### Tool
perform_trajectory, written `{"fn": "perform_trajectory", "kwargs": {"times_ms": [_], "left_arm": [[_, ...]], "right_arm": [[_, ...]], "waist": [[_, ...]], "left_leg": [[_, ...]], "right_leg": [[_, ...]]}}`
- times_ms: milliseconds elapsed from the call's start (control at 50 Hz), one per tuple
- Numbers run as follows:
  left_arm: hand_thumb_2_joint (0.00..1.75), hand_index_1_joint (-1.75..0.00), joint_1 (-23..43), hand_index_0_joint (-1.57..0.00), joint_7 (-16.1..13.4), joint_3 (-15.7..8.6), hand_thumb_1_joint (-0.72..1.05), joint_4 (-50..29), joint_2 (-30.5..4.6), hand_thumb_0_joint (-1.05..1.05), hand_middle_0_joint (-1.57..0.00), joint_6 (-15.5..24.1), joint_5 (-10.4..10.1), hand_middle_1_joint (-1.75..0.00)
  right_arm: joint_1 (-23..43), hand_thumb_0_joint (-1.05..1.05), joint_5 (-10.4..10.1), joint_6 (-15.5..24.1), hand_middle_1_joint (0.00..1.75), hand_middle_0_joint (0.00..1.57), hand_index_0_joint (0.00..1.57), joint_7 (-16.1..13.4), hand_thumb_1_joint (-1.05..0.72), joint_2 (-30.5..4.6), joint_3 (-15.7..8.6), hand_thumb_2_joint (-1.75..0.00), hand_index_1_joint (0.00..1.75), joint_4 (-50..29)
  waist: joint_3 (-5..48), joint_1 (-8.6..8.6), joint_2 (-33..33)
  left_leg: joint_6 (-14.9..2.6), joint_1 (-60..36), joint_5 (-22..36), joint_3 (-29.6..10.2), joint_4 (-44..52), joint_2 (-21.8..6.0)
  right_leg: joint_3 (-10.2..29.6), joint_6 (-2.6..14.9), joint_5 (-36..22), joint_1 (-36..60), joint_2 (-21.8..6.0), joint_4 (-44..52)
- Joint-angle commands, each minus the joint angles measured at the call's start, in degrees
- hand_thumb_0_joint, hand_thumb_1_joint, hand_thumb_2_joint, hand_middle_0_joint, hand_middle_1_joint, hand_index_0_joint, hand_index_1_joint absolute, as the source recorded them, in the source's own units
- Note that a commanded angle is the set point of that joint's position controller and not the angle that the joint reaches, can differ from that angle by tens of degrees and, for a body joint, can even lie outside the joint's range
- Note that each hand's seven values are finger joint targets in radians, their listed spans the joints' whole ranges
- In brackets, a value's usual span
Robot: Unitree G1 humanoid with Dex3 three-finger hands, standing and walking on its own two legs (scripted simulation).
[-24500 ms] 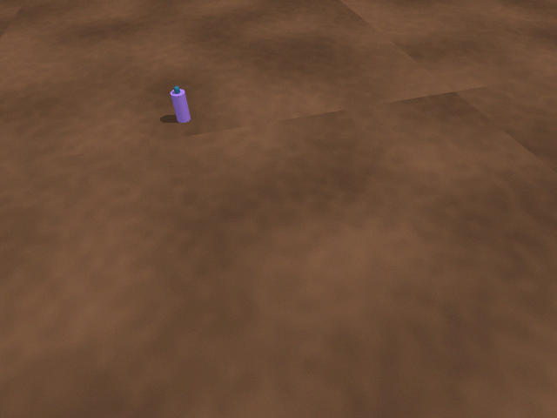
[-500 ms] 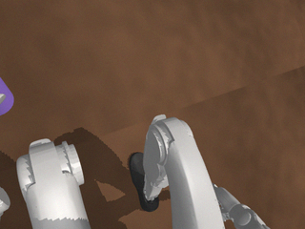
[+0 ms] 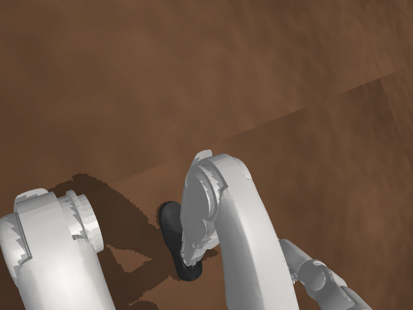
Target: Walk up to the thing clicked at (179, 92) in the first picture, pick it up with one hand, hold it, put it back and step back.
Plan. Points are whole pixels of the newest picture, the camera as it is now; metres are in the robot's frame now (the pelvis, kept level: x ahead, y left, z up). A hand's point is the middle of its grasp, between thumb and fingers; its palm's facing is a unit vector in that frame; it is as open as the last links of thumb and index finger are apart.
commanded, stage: lower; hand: left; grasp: from the side
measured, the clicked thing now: out of the picture +0.46 +0.31 -0.18
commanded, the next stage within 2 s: loosen in 0.10 s
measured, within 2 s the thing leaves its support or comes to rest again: rests again in 1.12 s
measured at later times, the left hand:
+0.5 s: hand out of the picture +0.45 +0.32 -0.17, palm faces +0.46 -0.89 +0.00, open 12.0 cm
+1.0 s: hand out of the picture +0.45 +0.33 -0.15, palm faces +0.47 -0.88 +0.03, open 17.3 cm
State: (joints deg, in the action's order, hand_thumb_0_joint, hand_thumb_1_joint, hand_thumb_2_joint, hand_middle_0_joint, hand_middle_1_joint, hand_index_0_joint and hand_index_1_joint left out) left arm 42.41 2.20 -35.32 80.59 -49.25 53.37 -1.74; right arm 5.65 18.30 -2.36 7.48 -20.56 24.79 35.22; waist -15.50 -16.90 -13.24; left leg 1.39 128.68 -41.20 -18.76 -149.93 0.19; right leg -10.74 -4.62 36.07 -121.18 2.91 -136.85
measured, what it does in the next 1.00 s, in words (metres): stands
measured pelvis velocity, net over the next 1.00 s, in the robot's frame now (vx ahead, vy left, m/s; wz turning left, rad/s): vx -0.01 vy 0.00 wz -0.03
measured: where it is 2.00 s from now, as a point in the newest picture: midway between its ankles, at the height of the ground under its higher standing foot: (135, 282)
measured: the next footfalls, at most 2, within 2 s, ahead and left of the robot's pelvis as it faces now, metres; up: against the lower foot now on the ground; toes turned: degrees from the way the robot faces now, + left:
none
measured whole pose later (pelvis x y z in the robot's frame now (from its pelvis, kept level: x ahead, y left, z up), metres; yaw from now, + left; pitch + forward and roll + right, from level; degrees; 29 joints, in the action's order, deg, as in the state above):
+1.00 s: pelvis -0.01 +0.00 +0.00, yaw -2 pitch +15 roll -18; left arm 44.2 2.9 -36.6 80.1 -52.2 57.2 -3.2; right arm 7.3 18.7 -4.0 6.9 -20.8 28.1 32.0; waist -16.2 -15.7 -15.4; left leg 0.7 127.4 -40.9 -20.5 -150.4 -0.5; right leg -12.3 -4.5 34.5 -119.3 3.9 -135.3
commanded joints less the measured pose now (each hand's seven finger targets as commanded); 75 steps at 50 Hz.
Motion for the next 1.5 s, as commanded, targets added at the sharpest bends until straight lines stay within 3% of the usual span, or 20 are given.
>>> {"fn": "perform_trajectory", "kwargs": {"times_ms": [0,200,320,480,640,800,920,1000,1080,1100,1160,1220,1240,1260,1300,1380,1400,1420,1440,1480], "left_arm": [[1.2,-1.35,17.95,-1.21,-0.81,-2.1,0.03,-16.03,-17.6,0.0,-1.2,8.68,-1.42,-1.35],[1.15,-1.34,18.46,-1.3,-2.55,-0.16,0.11,-10.16,-16.59,0.0,-1.28,9.04,-0.91,-1.34],[0.68,-0.9,19.01,-0.98,-2.04,-0.79,-0.15,-10.34,-17.0,0.0,-0.95,10.53,-2.36,-0.93],[0.29,-0.44,19.41,-0.54,-1.54,1.21,-0.45,-8.25,-16.99,0.0,-0.52,10.63,-1.73,-0.45],[0.12,-0.24,11.79,-0.35,-0.41,1.1,-0.58,-2.38,-14.44,0.0,-0.35,7.42,-2.29,-0.24],[0.04,-0.04,15.55,-0.09,-0.44,1.18,-0.55,-5.29,-13.86,0.0,-0.09,8.47,-3.35,-0.05],[0.04,-0.02,20.56,-0.07,-0.08,-2.61,-0.54,-14.62,-22.74,0.0,-0.06,9.5,-2.27,-0.02],[0.03,-0.01,18.94,-0.07,1.56,-5.93,-0.58,-20.67,-27.58,0.0,-0.06,6.76,-1.4,-0.02],[0.02,-0.02,14.36,-0.07,5.87,-2.04,-0.61,-20.3,-19.66,0.0,-0.07,0.37,-2.27,-0.02],[0.01,-0.02,10.65,-0.08,7.33,1.78,-0.61,-15.84,-13.54,0.0,-0.07,-2.05,-2.92,-0.03],[0.01,-0.02,4.46,-0.07,10.57,4.99,-0.61,-9.49,-6.79,0.0,-0.05,-7.74,-5.08,-0.03],[0.01,-0.01,10.27,-0.06,12.18,4.1,-0.61,-15.89,-7.3,0.0,-0.03,-9.06,-8.19,-0.04],[0.03,0.0,15.4,-0.02,11.97,1.84,-0.53,-22.34,-9.66,0.0,-0.02,-8.47,-9.11,0.0],[0.06,-0.06,9.07,-0.06,9.3,2.46,-0.5,-16.63,-19.65,0.0,-0.06,-13.14,2.95,-0.07],[0.07,-0.07,14.17,-0.06,8.25,4.06,-0.5,-20.42,-14.19,0.0,-0.07,-16.26,1.98,-0.07],[0.08,-0.1,15.36,-0.08,4.6,-3.23,-0.58,-35.5,-26.5,0.0,-0.09,-21.44,5.29,-0.09],[0.16,-0.09,13.62,-0.07,4.16,-2.61,-0.5,-37.78,-26.02,0.0,-0.07,-23.2,6.01,-0.09],[0.1,-0.07,7.07,-0.06,3.81,-1.02,-0.47,-36.31,-21.44,0.0,-0.06,-25.22,6.1,-0.07],[0.1,-0.07,9.29,-0.06,3.29,-1.05,-0.47,-42.06,-21.59,0.0,-0.06,-26.41,6.31,-0.07],[0.08,-0.06,3.64,-0.05,2.42,2.06,-0.51,-41.57,-14.1,0.0,-0.05,-29.76,6.32,-0.06]], "right_arm": [[-4.78,0.0,0.58,-0.8,0.3,0.2,0.2,-1.38,-0.92,-20.89,-5.85,-0.91,0.3,-0.29],[-3.48,0.0,1.04,-1.31,0.3,0.2,0.2,-1.32,-0.91,-21.52,-4.55,-0.9,0.3,-1.27],[-2.82,0.0,1.35,-1.09,0.3,0.2,0.2,-1.34,-0.92,-21.34,-3.8,-0.9,0.3,-1.78],[-1.9,0.0,1.29,-0.91,0.3,0.2,0.2,-1.58,-0.92,-21.26,-3.6,-0.9,0.3,-1.59],[-2.02,0.0,0.79,-2.16,0.3,0.2,0.2,-1.49,-0.92,-21.03,-3.17,-0.9,0.3,-3.63],[-1.67,0.0,0.48,-1.96,0.3,0.2,0.2,-1.5,-0.89,-21.22,-3.36,-0.9,0.3,-4.05],[-2.32,0.0,0.75,-2.22,0.3,0.2,0.2,-2.09,-0.89,-21.6,-3.75,-0.9,0.3,-3.36],[-3.47,0.0,-0.15,-3.36,0.3,0.2,0.2,-2.59,-0.9,-21.78,-5.32,-0.9,0.3,-4.22],[-5.58,0.0,-1.86,-3.96,0.3,0.2,0.2,-3.0,-0.91,-20.44,-7.87,-0.9,0.3,-3.87],[-6.78,0.0,-2.68,-4.03,0.3,0.2,0.2,-2.97,-0.9,-19.34,-8.05,-0.9,0.3,-2.58],[-7.93,0.0,-4.95,-3.71,0.3,0.2,0.2,-3.25,-0.88,-19.07,-9.43,-0.89,0.3,-3.47],[-8.56,0.0,-6.86,-2.97,0.3,0.2,0.2,-3.53,-0.86,-18.75,-10.74,-0.89,0.3,-4.02],[-9.69,0.0,-7.16,-2.77,0.3,0.2,0.2,-3.38,-0.78,-18.34,-11.24,-0.88,0.3,-3.44],[-10.83,0.0,-8.86,-3.64,0.3,0.2,0.2,-3.46,-0.86,-16.08,-14.11,-0.91,0.3,-1.58],[-11.77,0.0,-10.23,-4.24,0.3,0.2,0.2,-3.32,-0.92,-15.76,-15.3,-0.91,0.3,-2.58],[-14.42,0.0,-12.16,-5.83,0.3,0.2,0.2,-3.59,-0.99,-14.65,-17.92,-0.93,0.3,-3.74],[-15.07,0.0,-12.42,-6.37,0.3,0.2,0.2,-3.69,-0.91,-13.97,-18.65,-0.9,0.3,-3.82],[-15.95,0.0,-12.94,-6.79,0.3,0.2,0.2,-3.81,-0.9,-14.15,-20.25,-0.9,0.3,-3.56],[-16.04,0.0,-13.31,-6.84,0.3,0.2,0.2,-3.94,-0.9,-13.15,-20.55,-0.9,0.3,-3.83],[-16.73,0.0,-14.49,-7.02,0.3,0.2,0.2,-4.31,-0.9,-11.66,-22.17,-0.9,0.3,-3.64]], "waist": [[40.37,-3.77,39.05],[34.94,-6.28,35.65],[36.7,-6.19,34.15],[34.19,-6.56,33.68],[33.29,-4.4,31.0],[32.92,-6.32,30.06],[36.48,-4.26,38.03],[41.74,-1.13,44.51],[41.89,-0.01,44.73],[38.5,-0.67,42.45],[34.31,-1.45,30.66],[37.11,-1.03,26.29],[39.07,-0.53,26.63],[44.12,4.74,32.36],[45.27,2.74,34.41],[55.87,9.3,44.17],[57.7,9.4,45.94],[57.25,9.73,45.14],[57.52,10.22,45.97],[55.96,10.47,44.23]], "left_leg": [[1.07,-30.87,15.22,5.15,18.27,-4.11],[0.64,-27.34,11.61,3.58,18.27,-4.34],[0.15,-26.75,10.26,4.05,17.07,-4.14],[0.02,-24.84,8.78,4.08,17.33,-4.32],[0.05,-23.47,10.04,3.8,18.33,-4.26],[-0.25,-24.06,8.56,2.84,18.12,-4.65],[0.62,-28.67,11.09,3.54,19.07,-5.09],[1.54,-33.64,13.03,4.12,21.72,-5.08],[1.46,-32.5,12.67,5.57,23.71,-4.69],[1.04,-29.22,10.39,5.75,24.26,-4.42],[-0.64,-21.18,7.89,6.05,22.93,-3.78],[-1.7,-19.82,6.77,5.8,22.39,-3.48],[-1.89,-20.16,6.58,5.92,21.82,-3.23],[-1.19,-27.03,8.57,7.83,25.85,-3.12],[-0.71,-29.41,8.14,7.12,27.75,-3.67],[-0.03,-37.12,8.57,9.11,32.55,-3.52],[-0.01,-38.0,9.51,10.27,32.7,-3.32],[0.07,-38.77,10.31,10.84,33.57,-3.19],[0.03,-38.35,11.09,11.32,34.28,-3.06],[-0.14,-38.1,9.6,11.69,36.9,-2.72]], "right_leg": [[-6.03,5.24,-14.69,18.63,1.51,7.88],[-7.57,4.76,-12.81,17.69,1.81,8.5],[-7.61,4.28,-12.66,19.58,2.28,9.36],[-7.62,4.55,-11.56,18.47,2.45,9.39],[-8.43,4.67,-11.86,19.64,2.72,9.78],[-8.74,4.47,-11.51,18.11,2.86,9.61],[-7.52,4.89,-12.61,18.62,2.57,8.95],[-6.9,5.56,-12.6,17.98,2.03,8.4],[-6.13,6.0,-11.87,15.24,1.67,9.23],[-6.34,5.98,-10.38,13.93,1.6,9.64],[-6.32,5.36,-9.25,13.24,1.63,11.97],[-5.73,5.09,-9.03,14.4,1.58,13.0],[-5.34,5.09,-8.96,14.78,1.57,13.02],[-3.66,5.86,-7.83,12.41,0.59,13.68],[-3.48,6.1,-7.35,9.86,0.43,13.21],[-0.8,6.75,-6.4,11.56,-0.18,13.33],[0.01,6.89,-6.78,12.35,-0.09,13.84],[0.54,7.11,-7.02,11.4,-0.28,14.41],[0.81,7.33,-7.61,11.33,-0.12,14.69],[1.31,7.52,-6.45,10.11,-0.33,16.74]]}}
